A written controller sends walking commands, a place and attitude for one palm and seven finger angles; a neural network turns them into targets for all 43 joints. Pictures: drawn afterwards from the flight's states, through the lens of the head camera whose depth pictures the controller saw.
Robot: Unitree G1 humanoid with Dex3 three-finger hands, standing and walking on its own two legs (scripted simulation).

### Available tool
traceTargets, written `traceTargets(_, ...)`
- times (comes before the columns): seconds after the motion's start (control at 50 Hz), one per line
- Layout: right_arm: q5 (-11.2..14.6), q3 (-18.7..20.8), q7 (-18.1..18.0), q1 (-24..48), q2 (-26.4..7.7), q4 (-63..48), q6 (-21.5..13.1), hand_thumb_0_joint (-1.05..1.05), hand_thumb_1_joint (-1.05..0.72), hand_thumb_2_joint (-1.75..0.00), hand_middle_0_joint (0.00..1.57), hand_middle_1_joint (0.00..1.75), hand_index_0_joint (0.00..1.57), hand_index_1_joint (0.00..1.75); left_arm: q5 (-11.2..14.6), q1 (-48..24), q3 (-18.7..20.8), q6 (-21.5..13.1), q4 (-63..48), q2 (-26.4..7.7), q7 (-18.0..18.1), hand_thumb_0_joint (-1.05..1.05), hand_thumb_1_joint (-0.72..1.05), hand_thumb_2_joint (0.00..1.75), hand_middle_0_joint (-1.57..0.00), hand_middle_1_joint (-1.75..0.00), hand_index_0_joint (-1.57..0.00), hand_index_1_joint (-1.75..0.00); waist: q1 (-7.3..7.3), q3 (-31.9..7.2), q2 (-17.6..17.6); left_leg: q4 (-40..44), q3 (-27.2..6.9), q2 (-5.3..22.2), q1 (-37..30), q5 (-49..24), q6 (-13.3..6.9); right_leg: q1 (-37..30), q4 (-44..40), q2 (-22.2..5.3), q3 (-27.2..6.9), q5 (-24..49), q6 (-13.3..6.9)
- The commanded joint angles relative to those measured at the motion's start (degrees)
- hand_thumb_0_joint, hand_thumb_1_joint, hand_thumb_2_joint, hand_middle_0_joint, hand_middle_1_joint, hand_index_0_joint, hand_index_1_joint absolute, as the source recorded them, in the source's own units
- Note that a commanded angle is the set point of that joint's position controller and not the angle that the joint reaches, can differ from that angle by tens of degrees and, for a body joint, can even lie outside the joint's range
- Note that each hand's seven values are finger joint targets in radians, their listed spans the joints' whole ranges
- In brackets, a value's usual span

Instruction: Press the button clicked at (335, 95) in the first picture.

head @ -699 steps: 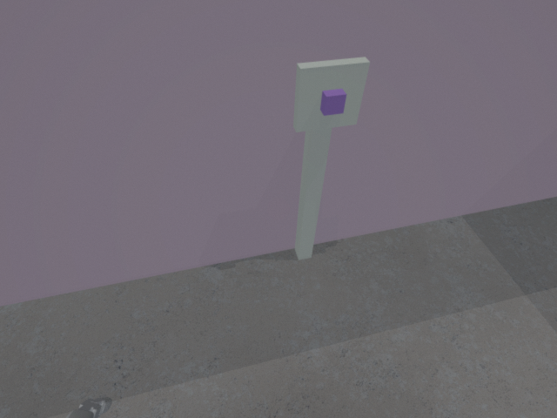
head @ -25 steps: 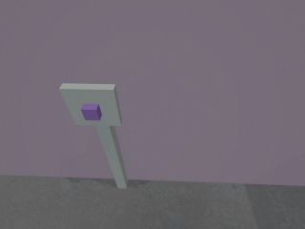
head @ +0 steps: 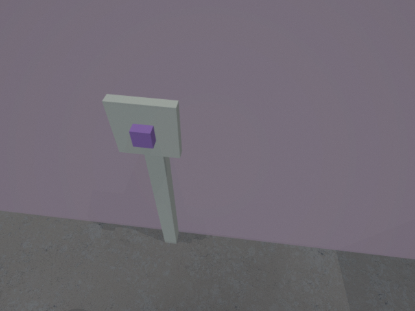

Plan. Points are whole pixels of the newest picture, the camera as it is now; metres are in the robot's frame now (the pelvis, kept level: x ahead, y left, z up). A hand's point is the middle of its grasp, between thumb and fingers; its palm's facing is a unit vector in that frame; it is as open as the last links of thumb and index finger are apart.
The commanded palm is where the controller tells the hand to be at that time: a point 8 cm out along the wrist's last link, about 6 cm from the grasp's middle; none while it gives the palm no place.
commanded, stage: look again from close up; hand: left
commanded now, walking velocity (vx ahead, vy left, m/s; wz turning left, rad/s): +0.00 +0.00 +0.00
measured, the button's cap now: (143, 135) +0.52 +0.20 +0.02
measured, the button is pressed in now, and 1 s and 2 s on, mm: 0 0 0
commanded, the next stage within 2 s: shuffle to correct the standing spot in 0.36 s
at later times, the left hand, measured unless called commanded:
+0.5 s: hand out of the picture +0.04 +0.28 -0.16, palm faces +0.00 -0.95 -0.31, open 7.4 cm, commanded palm none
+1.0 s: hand out of the picture +0.02 +0.19 -0.17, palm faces +0.00 -0.98 -0.21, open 7.4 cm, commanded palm none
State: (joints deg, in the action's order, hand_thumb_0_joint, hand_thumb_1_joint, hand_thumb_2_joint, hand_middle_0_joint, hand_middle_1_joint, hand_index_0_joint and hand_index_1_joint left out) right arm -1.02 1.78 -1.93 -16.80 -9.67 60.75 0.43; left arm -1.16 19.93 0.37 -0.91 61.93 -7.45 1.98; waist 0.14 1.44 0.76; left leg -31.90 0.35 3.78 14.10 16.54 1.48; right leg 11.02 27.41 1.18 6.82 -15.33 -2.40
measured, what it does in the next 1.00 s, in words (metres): stands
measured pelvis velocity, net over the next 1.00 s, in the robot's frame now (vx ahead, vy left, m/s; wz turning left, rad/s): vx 0.04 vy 0.02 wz -0.02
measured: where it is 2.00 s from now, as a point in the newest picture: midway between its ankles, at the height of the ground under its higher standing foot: outside the picture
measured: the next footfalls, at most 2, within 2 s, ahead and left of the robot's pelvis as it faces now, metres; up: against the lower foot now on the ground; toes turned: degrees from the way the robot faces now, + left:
none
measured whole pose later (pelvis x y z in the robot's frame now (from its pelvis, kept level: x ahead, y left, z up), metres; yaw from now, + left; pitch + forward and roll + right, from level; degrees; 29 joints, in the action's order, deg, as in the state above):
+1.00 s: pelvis +0.04 +0.02 +0.00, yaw -1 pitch +1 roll +0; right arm -0.6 -1.3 -1.2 -17.9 -8.6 62.6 -0.8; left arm -0.4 18.6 -1.4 -1.9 64.6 -6.8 2.3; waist -0.1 1.8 2.6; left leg -31.7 2.9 0.5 12.1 20.3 -0.5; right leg 11.9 32.2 -2.1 3.8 -21.0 0.1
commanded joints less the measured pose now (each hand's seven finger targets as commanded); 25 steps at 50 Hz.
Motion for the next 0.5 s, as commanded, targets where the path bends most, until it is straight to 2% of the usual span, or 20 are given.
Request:
traceTargets(0.0,0.0,0.9,-0.2,-1.7,-6.7,-3.0,-1.8,0.0,-0.9,-0.9,0.2,0.3,0.2,0.3,0.1,-1.0,1.8,-1.0,-4.3,-9.5,0.3,0.0,0.9,0.9,-0.2,-0.3,-0.2,-0.3,-0.85,1.6,1.9,5.7,-2.3,2.1,-0.9,-7.9,-3.3,3.9,-6.7,-7.4,-9.2,2.5,-1.1)
traceTargets(0.02,0.0,0.9,-0.2,-1.1,-7.2,-3.3,-2.0,0.0,-0.9,-0.9,0.2,0.3,0.2,0.3,0.1,-0.9,1.9,-1.0,-4.3,-9.8,0.3,0.0,0.9,0.9,-0.2,-0.3,-0.2,-0.3,-0.49,2.8,2.1,6.4,-3.1,2.4,0.4,-9.0,-3.5,3.1,-5.9,-7.1,-8.5,4.5,-0.8)
traceTargets(0.08,0.1,1.0,-0.1,0.4,-9.4,-3.7,-2.4,0.0,-0.9,-0.9,0.2,0.3,0.2,0.3,0.2,-1.5,1.9,-0.8,-4.2,-10.9,0.1,0.0,0.9,0.9,-0.2,-0.3,-0.2,-0.3,0.18,2.5,1.1,8.8,-4.4,3.0,2.0,-9.1,-4.1,0.5,-4.6,-6.6,-7.7,6.3,-0.2)
traceTargets(0.22,-0.1,1.0,0.5,4.0,-13.1,-4.4,-2.6,0.0,-0.9,-0.9,0.2,0.3,0.2,0.3,0.1,-5.0,1.8,-0.1,-5.0,-13.5,-0.3,0.0,0.9,0.9,-0.2,-0.3,-0.2,-0.3,0.88,1.6,3.6,14.3,-7.3,3.8,3.7,-4.2,-4.7,-2.2,-3.9,-6.3,-6.5,4.8,1.0)
traceTargets(0.3,0.0,1.0,0.8,5.0,-14.3,-4.3,-2.6,0.0,-0.9,-0.9,0.2,0.3,0.2,0.3,0.0,-6.8,1.7,-0.1,-5.2,-14.7,-0.5,0.0,0.9,0.9,-0.2,-0.3,-0.2,-0.3,0.7,0.4,1.0,15.5,-7.7,3.8,2.4,-3.7,-4.6,-2.5,-4.4,-6.7,-6.5,4.9,1.3)
traceTargets(0.38,-0.1,1.0,1.2,6.2,-15.5,-4.0,-2.4,0.0,-0.9,-0.9,0.2,0.3,0.2,0.3,0.0,-7.7,1.6,0.1,-5.0,-15.6,-0.7,0.0,0.9,0.9,-0.2,-0.3,-0.2,-0.3,0.52,1.1,0.3,17.1,-8.0,3.7,2.7,0.3,-4.3,-2.1,-5.1,-7.1,-6.6,3.7,1.5)
traceTargets(0.44,0.0,1.0,1.4,6.8,-16.0,-3.7,-2.2,0.0,-0.9,-0.9,0.2,0.3,0.2,0.3,-0.1,-7.8,1.5,0.1,-4.7,-16.0,-0.7,0.0,0.9,0.9,-0.2,-0.3,-0.2,-0.3,0.46,0.9,0.0,17.7,-7.8,3.7,2.2,1.5,-4.2,-1.9,-5.5,-7.4,-6.6,3.3,1.7)
traceTargets(0.48,-0.2,-0.2,1.5,4.4,-11.3,-2.2,-1.5,0.0,-0.9,-0.9,0.2,0.3,0.2,0.3,-0.1,-4.8,0.2,0.7,-3.0,-11.1,-0.6,0.0,0.9,0.9,-0.2,-0.3,-0.2,-0.3,0.04,0.0,0.0,18.6,-7.5,3.6,1.5,8.2,-3.6,-1.7,-5.0,-6.8,-5.9,-1.1,2.3)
